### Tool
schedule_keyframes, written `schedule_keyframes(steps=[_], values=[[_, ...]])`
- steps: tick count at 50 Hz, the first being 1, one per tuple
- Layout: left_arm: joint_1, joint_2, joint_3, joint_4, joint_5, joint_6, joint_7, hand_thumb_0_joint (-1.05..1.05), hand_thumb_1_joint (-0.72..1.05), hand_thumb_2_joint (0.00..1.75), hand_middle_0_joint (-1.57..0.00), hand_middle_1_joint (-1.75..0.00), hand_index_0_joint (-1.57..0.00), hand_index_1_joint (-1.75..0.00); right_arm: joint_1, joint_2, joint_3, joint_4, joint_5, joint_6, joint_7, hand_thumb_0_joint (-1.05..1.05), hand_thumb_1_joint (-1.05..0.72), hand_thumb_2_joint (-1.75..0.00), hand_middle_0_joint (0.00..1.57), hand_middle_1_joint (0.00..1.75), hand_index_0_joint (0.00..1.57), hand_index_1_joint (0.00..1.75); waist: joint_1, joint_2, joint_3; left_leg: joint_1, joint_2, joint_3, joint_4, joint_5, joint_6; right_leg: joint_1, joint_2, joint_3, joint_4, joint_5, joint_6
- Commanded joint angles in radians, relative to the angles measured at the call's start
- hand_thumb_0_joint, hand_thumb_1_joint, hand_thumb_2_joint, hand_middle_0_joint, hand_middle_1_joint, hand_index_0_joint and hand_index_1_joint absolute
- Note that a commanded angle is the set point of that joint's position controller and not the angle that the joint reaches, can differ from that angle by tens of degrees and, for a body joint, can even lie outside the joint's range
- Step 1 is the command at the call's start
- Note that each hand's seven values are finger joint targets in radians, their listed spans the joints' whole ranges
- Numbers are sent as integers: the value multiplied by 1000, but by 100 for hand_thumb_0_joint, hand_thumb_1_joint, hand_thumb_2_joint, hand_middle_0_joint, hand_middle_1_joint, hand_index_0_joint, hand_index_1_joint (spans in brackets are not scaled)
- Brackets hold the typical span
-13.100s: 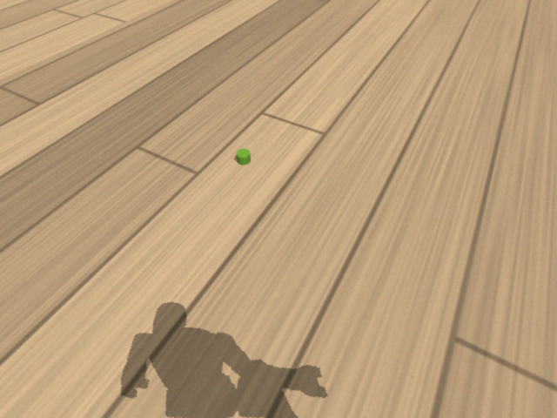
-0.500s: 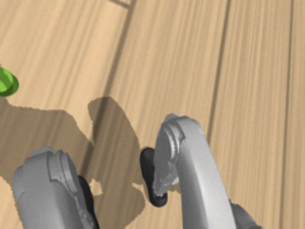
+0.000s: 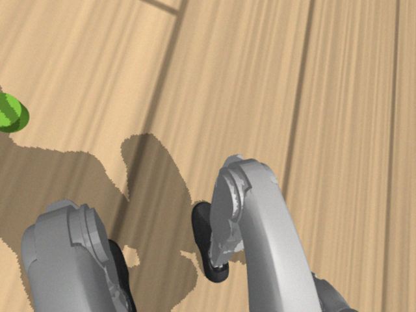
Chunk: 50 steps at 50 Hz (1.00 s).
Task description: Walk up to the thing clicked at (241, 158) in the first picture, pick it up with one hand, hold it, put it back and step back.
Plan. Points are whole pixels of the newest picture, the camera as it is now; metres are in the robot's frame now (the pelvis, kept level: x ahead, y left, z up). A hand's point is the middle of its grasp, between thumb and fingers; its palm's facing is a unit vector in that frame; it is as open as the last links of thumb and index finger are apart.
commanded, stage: rise first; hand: left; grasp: from above
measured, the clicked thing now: (5, 113) +0.51 +0.31 -0.30
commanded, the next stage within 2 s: none
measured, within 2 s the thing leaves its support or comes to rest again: neither
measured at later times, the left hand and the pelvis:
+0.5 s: hand out of the picture +0.48 +0.34 -0.17, palm faces -0.46 -0.08 -0.89, open 14.1 cm; pelvis +0.00 +0.00 +0.00, yaw +0 degrees
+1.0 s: hand out of the picture +0.47 +0.35 -0.18, palm faces -0.46 -0.08 -0.88, open 14.2 cm; pelvis +0.00 +0.00 +0.00, yaw +0 degrees
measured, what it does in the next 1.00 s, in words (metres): stands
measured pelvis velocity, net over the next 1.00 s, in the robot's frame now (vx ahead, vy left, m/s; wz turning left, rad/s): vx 0.00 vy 0.00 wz -0.01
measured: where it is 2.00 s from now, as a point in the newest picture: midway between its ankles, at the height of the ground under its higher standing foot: (168, 275)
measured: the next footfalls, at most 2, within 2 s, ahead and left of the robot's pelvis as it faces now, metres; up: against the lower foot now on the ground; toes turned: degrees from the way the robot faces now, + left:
none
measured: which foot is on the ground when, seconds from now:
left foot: down 0.00-1.00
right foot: down 0.00-1.00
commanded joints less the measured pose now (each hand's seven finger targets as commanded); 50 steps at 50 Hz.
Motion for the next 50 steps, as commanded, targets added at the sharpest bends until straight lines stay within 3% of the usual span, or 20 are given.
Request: schedule_keyframes(steps=[1, 5, 10, 12, 18, 24, 26, 30, 31, 32, 33, 34, 35, 38, 39, 41, 42, 44, 46, 50], values=[[-292, 280, 36, -156, -35, -12, 33, 0, -56, 103, -7, -101, -6, -102, 230, -282, -93, 9, -1, 7, -13, 0, -90, -90, 20, 30, 20, 30, -15, 383, -692, 529, -34, 42, -260, 230, -30, 336, 68, -53, -192, 209, -45], [-313, 284, 35, -189, -31, -24, 32, 0, -56, 103, -7, -102, -6, -103, 231, -279, -96, 7, 0, 8, -11, 0, -90, -90, 20, 30, 20, 30, -12, 424, -730, 562, -31, 39, -261, 243, -35, 330, 70, -52, -182, 216, -50], [-289, 267, 26, -130, -23, -17, 31, 0, -57, 104, -8, -102, -7, -103, 235, -283, -95, 9, -1, 6, -12, 0, -90, -90, 20, 30, 20, 30, -23, 386, -674, 541, -33, 42, -253, 237, -30, 308, 70, -54, -190, 211, -49], [-296, 275, 26, -152, -26, -19, 34, 0, -56, 104, -8, -101, -7, -102, 229, -278, -94, 12, 2, 9, -13, 0, -90, -90, 20, 30, 20, 30, -1, 389, -681, 531, -32, 44, -265, 216, -30, 315, 72, -53, -191, 195, -51], [-307, 275, 29, -136, -20, -14, 32, 0, -56, 103, -7, -101, -6, -102, 233, -288, -94, 3, 0, 5, -14, 0, -90, -90, 20, 30, 20, 30, -22, 391, -681, 565, -32, 32, -260, 245, -33, 296, 68, -58, -182, 214, -49], [-317, 284, 21, -130, -11, -17, 40, 0, -56, 103, -8, -101, -7, -102, 229, -283, -86, 7, 0, 4, -14, 0, -90, -90, 20, 30, 20, 30, -17, 413, -682, 557, -34, 46, -259, 227, -32, 308, 72, -51, -188, 204, -50], [-310, 283, 27, -116, -6, -11, 36, 0, -56, 104, -7, -101, -6, -102, 226, -290, -84, 1, -6, 0, -15, 0, -90, -90, 20, 30, 20, 30, -31, 409, -666, 567, -31, 44, -250, 237, -33, 297, 71, -54, -186, 208, -48], [-298, 307, 48, -105, -13, -15, 40, 0, -56, 104, -8, -101, -7, -102, 217, -293, -81, -6, -7, 1, -15, 0, -90, -90, 20, 30, 20, 30, -22, 383, -663, 523, -33, 39, -260, 208, -30, 319, 71, -57, -188, 190, -48], [-304, 286, 27, -112, -13, -17, 34, 0, -56, 104, -7, -101, -7, -102, 210, -291, -82, -10, -5, -2, -15, 0, -90, -90, 20, 30, 20, 30, -21, 405, -651, 535, -32, 37, -266, 204, -33, 293, 69, -56, -184, 186, -51], [-311, 331, 60, -135, -12, -22, 39, 0, -56, 103, -7, -101, -6, -102, 210, -297, -86, -9, -7, 0, -16, 0, -90, -90, 20, 30, 20, 30, -12, 430, -679, 552, -30, 30, -275, 191, -36, 293, 70, -60, -179, 173, -51], [-299, 294, 24, -148, -6, -23, 32, 0, -57, 105, -8, -101, -6, -102, 220, -287, -82, -9, -7, -1, -15, 0, -90, -90, 20, 30, 20, 30, -13, 442, -688, 565, -30, 40, -263, 212, -37, 302, 72, -56, -179, 189, -52], [-291, 330, 62, -147, -7, -23, 39, 0, -58, 104, -7, -101, -5, -102, 223, -293, -87, -8, -6, 1, -15, 0, -90, -90, 20, 30, 20, 30, -12, 426, -703, 559, -30, 34, -263, 216, -36, 316, 71, -59, -178, 192, -51], [-291, 282, 27, -147, -10, -20, 35, 0, -57, 104, -7, -101, -5, -102, 222, -289, -86, -14, -4, -1, -13, 0, -90, -90, 20, 30, 20, 30, -17, 414, -700, 558, -32, 42, -252, 234, -34, 315, 71, -55, -179, 209, -50], [-315, 272, 17, -130, -17, -20, 30, 0, -57, 103, -7, -101, -6, -101, 224, -292, -83, -9, -2, -4, -12, 0, -90, -90, 20, 30, 20, 30, -40, 406, -647, 538, -32, 38, -253, 228, -32, 292, 71, -58, -179, 206, -49], [-285, 325, 64, -109, -10, -20, 43, 0, -57, 104, -7, -100, -6, -102, 229, -295, -86, 2, -6, 0, -15, 0, -90, -90, 20, 30, 20, 30, -19, 396, -671, 530, -31, 40, -252, 224, -32, 314, 74, -60, -182, 199, -49], [-300, 329, 63, -115, -5, -22, 42, 0, -56, 103, -8, -99, -7, -100, 232, -292, -81, -1, -10, 1, -14, 0, -90, -90, 20, 30, 20, 30, -28, 395, -667, 518, -33, 45, -245, 222, -30, 329, 72, -54, -182, 200, -49], [-298, 293, 40, -110, -4, -20, 37, 0, -56, 104, -8, -100, -7, -101, 224, -293, -81, -8, -9, 0, -13, 0, -90, -90, 20, 30, 20, 30, -30, 394, -657, 527, -33, 48, -244, 222, -29, 315, 74, -54, -185, 200, -47], [-307, 297, 43, -116, -15, -24, 41, 0, -57, 104, -7, -100, -6, -101, 218, -297, -82, -4, -8, -2, -16, 0, -90, -90, 20, 30, 20, 30, -33, 397, -657, 528, -32, 39, -245, 208, -31, 298, 73, -59, -185, 189, -50], [-277, 313, 52, -113, -8, -26, 41, 0, -57, 105, -7, -100, -5, -101, 219, -301, -84, -8, -9, -2, -16, 0, -90, -90, 20, 30, 20, 30, -18, 410, -671, 541, -32, 38, -248, 219, -36, 308, 71, -61, -179, 193, -52], [-286, 318, 57, -140, 1, -28, 36, 0, -58, 105, -7, -100, -5, -102, 225, -297, -86, -8, -10, -1, -13, 0, -90, -90, 20, 30, 20, 30, -23, 421, -678, 560, -30, 40, -249, 237, -34, 310, 73, -58, -176, 208, -50]])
